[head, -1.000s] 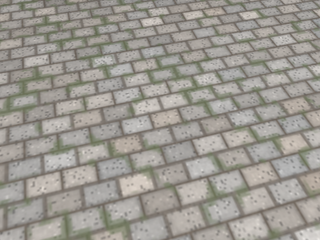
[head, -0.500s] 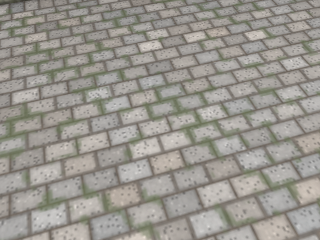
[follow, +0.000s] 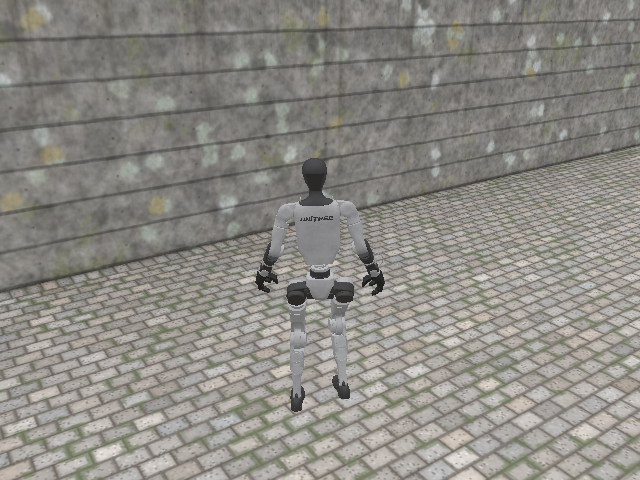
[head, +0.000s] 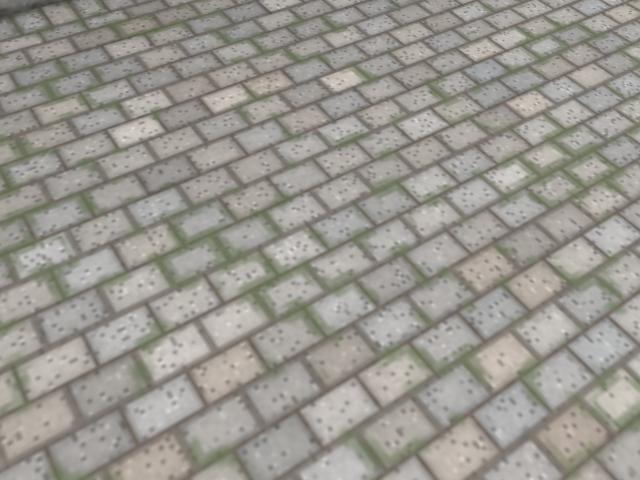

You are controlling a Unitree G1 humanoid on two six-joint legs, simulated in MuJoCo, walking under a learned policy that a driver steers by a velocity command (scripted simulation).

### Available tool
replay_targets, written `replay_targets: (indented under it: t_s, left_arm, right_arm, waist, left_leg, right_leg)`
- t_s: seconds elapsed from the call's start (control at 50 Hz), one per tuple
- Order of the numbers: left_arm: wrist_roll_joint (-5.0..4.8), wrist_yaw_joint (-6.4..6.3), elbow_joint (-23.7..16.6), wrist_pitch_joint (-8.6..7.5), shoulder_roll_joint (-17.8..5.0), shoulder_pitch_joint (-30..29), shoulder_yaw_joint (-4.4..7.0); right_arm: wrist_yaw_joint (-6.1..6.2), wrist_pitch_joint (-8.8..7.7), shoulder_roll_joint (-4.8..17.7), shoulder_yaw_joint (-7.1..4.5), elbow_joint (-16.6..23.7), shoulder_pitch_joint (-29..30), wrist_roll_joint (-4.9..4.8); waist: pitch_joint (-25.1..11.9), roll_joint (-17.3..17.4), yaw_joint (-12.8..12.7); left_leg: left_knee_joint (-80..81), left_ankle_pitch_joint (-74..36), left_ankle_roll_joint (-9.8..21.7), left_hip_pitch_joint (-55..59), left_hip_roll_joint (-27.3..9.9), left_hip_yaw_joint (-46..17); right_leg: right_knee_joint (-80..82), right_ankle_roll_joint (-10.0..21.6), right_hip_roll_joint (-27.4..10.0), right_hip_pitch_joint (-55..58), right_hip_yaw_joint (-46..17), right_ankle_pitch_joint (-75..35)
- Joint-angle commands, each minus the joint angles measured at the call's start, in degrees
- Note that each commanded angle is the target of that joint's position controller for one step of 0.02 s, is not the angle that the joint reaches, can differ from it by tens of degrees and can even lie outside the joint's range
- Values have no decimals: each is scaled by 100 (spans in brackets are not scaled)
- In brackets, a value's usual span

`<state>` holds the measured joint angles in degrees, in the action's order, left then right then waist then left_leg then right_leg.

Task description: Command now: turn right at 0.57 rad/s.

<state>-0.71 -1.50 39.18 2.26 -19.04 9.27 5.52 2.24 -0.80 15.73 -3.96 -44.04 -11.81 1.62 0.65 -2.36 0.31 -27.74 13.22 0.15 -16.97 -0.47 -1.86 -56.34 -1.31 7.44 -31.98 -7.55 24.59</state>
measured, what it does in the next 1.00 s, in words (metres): steps on the spot, turning right: right foot, then left foot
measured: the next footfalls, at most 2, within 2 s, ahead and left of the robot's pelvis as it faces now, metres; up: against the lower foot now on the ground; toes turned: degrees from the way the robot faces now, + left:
right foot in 0.32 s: +0.02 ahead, -0.15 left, +0.00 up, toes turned -14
left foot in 0.78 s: +0.11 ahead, +0.06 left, +0.00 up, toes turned -33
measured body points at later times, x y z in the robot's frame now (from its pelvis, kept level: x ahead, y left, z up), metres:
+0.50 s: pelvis +0.00 -0.04 +0.00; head +0.03 -0.08 +0.45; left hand +0.24 +0.18 -0.07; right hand +0.06 -0.37 -0.11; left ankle +0.02 +0.11 -0.65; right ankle -0.02 -0.14 -0.74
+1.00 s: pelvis +0.01 -0.02 +0.00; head +0.05 -0.02 +0.45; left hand +0.30 +0.15 -0.10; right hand -0.02 -0.33 -0.08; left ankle +0.08 +0.08 -0.74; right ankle -0.09 -0.12 -0.66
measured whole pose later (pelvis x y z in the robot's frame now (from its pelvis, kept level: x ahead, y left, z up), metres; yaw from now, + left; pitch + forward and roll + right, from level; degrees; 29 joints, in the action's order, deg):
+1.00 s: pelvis +0.01 -0.02 +0.00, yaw -36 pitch +2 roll +0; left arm -1.5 -0.9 36.5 4.0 -20.4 11.6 6.2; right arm 2.1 0.2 14.8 -3.7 -38.0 -8.9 1.1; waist 2.9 -2.5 0.2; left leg -25.5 13.2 0.7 -14.0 -1.8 2.8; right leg -62.9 -5.7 1.2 -29.8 -3.9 23.5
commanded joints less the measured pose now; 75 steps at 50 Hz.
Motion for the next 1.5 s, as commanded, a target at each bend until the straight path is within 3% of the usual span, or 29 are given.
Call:
replay_targets:
  t_s: [0.02, 0.12, 0.28, 0.3, 0.32, 0.34, 0.36, 0.4, 0.42, 0.48, 0.58, 0.7, 0.76, 0.78, 0.8, 0.82, 0.84, 0.9, 1.02, 1.12, 1.16, 1.18, 1.2, 1.22, 1.24, 1.28, 1.3, 1.34, 1.5]
  left_arm:
    - [-9, -5, -190, 57, -470, 424, 177]
    - [-67, 88, -687, 45, -233, -303, 35]
    - [-67, 288, -830, 115, -296, -12, 96]
    - [-57, 278, -738, 113, -322, 242, 139]
    - [-51, 218, -683, 101, -580, 507, 241]
    - [-4, 111, -802, 68, -1344, 725, 401]
    - [185, 170, -899, -68, -1346, 705, 341]
    - [139, 186, -795, -236, -956, 368, 227]
    - [44, 144, -817, -226, -812, 127, 184]
    - [33, 51, -854, -148, -743, -138, 118]
    - [12, -30, -812, -97, -868, -48, 166]
    - [-12, 47, -845, -30, -921, -157, 182]
    - [-106, 15, -885, 15, -810, -343, 142]
    - [-63, 1, -894, 8, -565, -143, 71]
    - [-72, 12, -986, -35, -396, 107, 42]
    - [13, 0, -911, -93, -888, 111, 197]
    - [-28, 15, -794, -82, -1120, 194, 304]
    - [-60, 7, -590, 85, -740, 326, 253]
    - [-50, 119, -930, 62, -325, -255, 51]
    - [-63, 230, -960, 106, -418, -59, 78]
    - [-61, 261, -846, 123, -398, 316, 124]
    - [-47, 219, -763, 120, -538, 562, 195]
    - [-56, 136, -815, 86, -1118, 775, 354]
    - [99, 122, -1001, -8, -1569, 668, 378]
    - [233, 178, -959, -147, -1291, 815, 323]
    - [94, 137, -855, -246, -970, 269, 203]
    - [-1, 101, -882, -227, -821, 29, 134]
    - [24, 29, -905, -179, -766, -106, 74]
    - [27, -26, -828, -89, -936, 7, 132]
  right_arm:
    - [68, -67, 691, -119, 592, 529, -94]
    - [132, 73, 935, -221, 539, -5, -66]
    - [-46, 72, 1218, -372, 584, 276, -309]
    - [-55, 58, 1116, -351, 537, 237, -356]
    - [-86, 30, 881, -295, 414, -102, -284]
    - [-130, 12, 438, -134, 671, -52, 69]
    - [-89, -21, 604, -166, 885, 465, 23]
    - [-32, 17, 892, -257, 875, 712, -166]
    - [22, 38, 890, -276, 771, 635, -113]
    - [13, 58, 819, -279, 716, 366, -96]
    - [-34, 34, 593, -175, 790, 587, -125]
    - [-162, -74, 686, -208, 881, 583, -201]
    - [-207, -149, 718, -264, 780, 152, -182]
    - [-174, -137, 1045, -342, 797, -13, -96]
    - [-153, -66, 1531, -433, 802, 155, 26]
    - [-158, -88, 1237, -378, 898, 182, 107]
    - [-124, -97, 954, -278, 984, 411, 67]
    - [-33, -51, 697, -174, 1051, 749, -110]
    - [28, 100, 1019, -288, 928, 304, -73]
    - [-88, 112, 1238, -370, 874, 398, -228]
    - [-100, 101, 1193, -361, 834, 505, -351]
    - [-119, 78, 986, -308, 705, 222, -344]
    - [-149, 68, 657, -212, 757, 71, -131]
    - [-113, 52, 512, -122, 1112, 458, 57]
    - [-57, 44, 804, -209, 1166, 852, -66]
    - [-7, 80, 934, -284, 1029, 773, -148]
    - [25, 104, 987, -307, 978, 716, -101]
    - [-9, 100, 891, -299, 905, 519, -86]
    - [-86, 43, 635, -173, 997, 798, -152]
  waist:
    - [-303, 888, -201]
    - [-385, 1236, 247]
    - [-465, 1349, 33]
    - [-521, 1212, -93]
    - [-681, 580, -123]
    - [-829, -1322, -8]
    - [-1074, -1352, -335]
    - [-689, -638, -249]
    - [-624, -374, -142]
    - [-701, -496, 81]
    - [-677, -559, -64]
    - [-588, -744, -123]
    - [-642, -640, 168]
    - [-830, -49, 90]
    - [-574, 1665, -257]
    - [-545, 1643, -68]
    - [-456, 1201, -159]
    - [-174, 980, -181]
    - [-427, 1249, 227]
    - [-496, 1362, 142]
    - [-523, 1241, -125]
    - [-574, 886, -180]
    - [-618, -530, -113]
    - [-572, -1626, -107]
    - [-936, -1003, -530]
    - [-484, -516, -175]
    - [-398, -491, -87]
    - [-536, -537, 43]
    - [-487, -622, -155]
  left_leg:
    - [817, -2109, 978, 793, -1402, -955]
    - [826, -2284, 1202, 1551, -1523, -509]
    - [313, -2243, 938, 1094, -1754, 72]
    - [-60, -1962, 694, 861, -1623, 284]
    - [-856, -1229, 258, 195, -1339, 710]
    - [-2809, 1941, -343, -1642, -615, 1161]
    - [-3909, 2826, -499, -2338, -68, 257]
    - [-4270, 1948, -390, -2444, -246, -152]
    - [-4072, 1544, -387, -2417, -303, -207]
    - [-3823, 898, -474, -1849, -106, -145]
    - [-2307, 656, -526, -1459, 68, -222]
    - [-1057, 812, -370, -676, 293, -286]
    - [570, -348, -151, 387, 188, -226]
    - [756, -771, 166, 1112, -696, -897]
    - [938, -1919, 1016, 1340, -1822, -2235]
    - [1044, -2119, 1650, 1041, -2402, -2778]
    - [996, -1939, 1573, 852, -2181, -2278]
    - [923, -1610, 1118, 761, -1423, -1030]
    - [876, -1975, 1283, 1418, -1547, -384]
    - [661, -2116, 1173, 1149, -1751, -85]
    - [184, -1838, 851, 901, -1663, 184]
    - [-356, -1309, 483, 448, -1460, 492]
    - [-1867, 443, -102, -848, -887, 1070]
    - [-3207, 2693, -476, -2273, -89, 767]
    - [-4009, 2671, -447, -2273, -101, -13]
    - [-3997, 1641, -319, -2336, -281, -196]
    - [-3839, 1285, -339, -2274, -298, -219]
    - [-3934, 797, -433, -1858, -116, -137]
    - [-1956, 690, -519, -1314, 146, -266]
  right_leg:
    - [-1505, -303, -372, -669, 107, -129]
    - [-203, -522, -762, -675, 519, -350]
    - [2364, 53, -726, 1170, 1213, -850]
    - [3045, 235, -593, 1731, 1253, -1416]
    - [3451, 462, -786, 2690, 747, -2445]
    - [3274, 1135, -2439, 3873, -1447, -5075]
    - [3357, 2264, -3134, 3435, -2294, -5458]
    - [3463, 1852, -2430, 3066, -1376, -4457]
    - [3459, 1581, -2169, 2930, -1164, -4058]
    - [3532, 1498, -1877, 2440, -946, -4013]
    - [3507, 1466, -1736, 2336, -1242, -2930]
    - [3348, 1411, -1658, 2078, -2046, -2571]
    - [2939, 1015, -1297, 1813, -2089, -2328]
    - [2279, 689, -967, 1253, -1712, -1210]
    - [1188, 292, 37, 44, -446, 709]
    - [-274, 2, -181, -231, -204, 1327]
    - [-956, -100, -379, -231, -215, 944]
    - [-1547, -377, -509, -387, 41, 52]
    - [117, -497, -885, -88, 607, -46]
    - [1530, -208, -851, 921, 1040, -279]
    - [2711, 85, -693, 1660, 1229, -1118]
    - [3259, 280, -628, 2381, 1046, -1720]
    - [3556, 697, -1699, 3381, -545, -3499]
    - [3408, 1912, -2986, 3400, -2310, -4919]
    - [3612, 2284, -3001, 3132, -2276, -4306]
    - [3642, 1617, -2282, 2796, -1390, -3232]
    - [3629, 1439, -2116, 2656, -1225, -3239]
    - [3622, 1413, -1897, 2393, -1021, -3580]
    - [3465, 1448, -1716, 2339, -1579, -2567]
